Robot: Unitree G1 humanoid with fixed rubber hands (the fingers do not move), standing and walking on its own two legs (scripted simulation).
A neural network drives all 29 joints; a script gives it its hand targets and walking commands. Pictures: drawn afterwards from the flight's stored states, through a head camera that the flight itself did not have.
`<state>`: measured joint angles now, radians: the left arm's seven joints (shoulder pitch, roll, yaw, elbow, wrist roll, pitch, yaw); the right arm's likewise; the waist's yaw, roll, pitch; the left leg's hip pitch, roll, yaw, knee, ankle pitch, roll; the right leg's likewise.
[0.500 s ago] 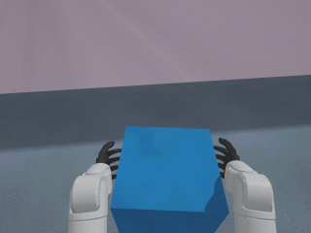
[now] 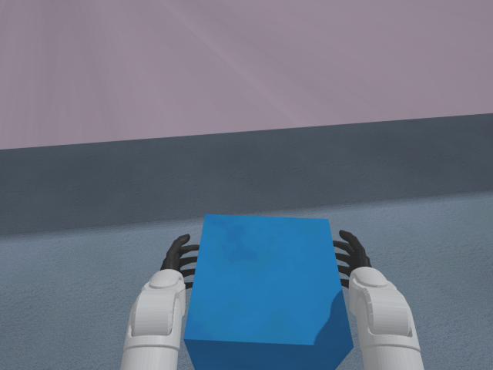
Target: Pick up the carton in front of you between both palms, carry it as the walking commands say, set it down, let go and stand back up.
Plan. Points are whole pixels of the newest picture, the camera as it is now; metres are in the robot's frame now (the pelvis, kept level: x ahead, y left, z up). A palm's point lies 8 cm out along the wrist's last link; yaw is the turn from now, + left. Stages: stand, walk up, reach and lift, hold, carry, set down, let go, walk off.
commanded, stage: carry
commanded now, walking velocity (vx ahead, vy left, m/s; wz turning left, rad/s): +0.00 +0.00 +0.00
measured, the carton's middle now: (262, 305) +0.26 +0.00 -0.04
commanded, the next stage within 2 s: hold in 0.82 s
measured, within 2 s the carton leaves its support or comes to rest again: neither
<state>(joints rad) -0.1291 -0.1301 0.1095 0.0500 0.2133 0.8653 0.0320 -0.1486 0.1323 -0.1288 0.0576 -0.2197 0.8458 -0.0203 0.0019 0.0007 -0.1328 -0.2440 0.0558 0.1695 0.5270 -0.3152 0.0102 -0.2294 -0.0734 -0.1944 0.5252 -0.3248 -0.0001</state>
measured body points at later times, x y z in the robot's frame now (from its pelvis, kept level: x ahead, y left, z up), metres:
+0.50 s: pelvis -0.03 +0.00 +0.00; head -0.05 +0.00 +0.45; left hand +0.27 +0.15 +0.03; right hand +0.27 -0.15 +0.04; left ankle -0.02 +0.10 -0.73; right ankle -0.03 -0.11 -0.73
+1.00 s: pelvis -0.04 +0.00 +0.01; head -0.07 +0.00 +0.46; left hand +0.24 +0.15 +0.04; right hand +0.25 -0.15 +0.04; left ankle -0.02 +0.11 -0.73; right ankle -0.03 -0.12 -0.73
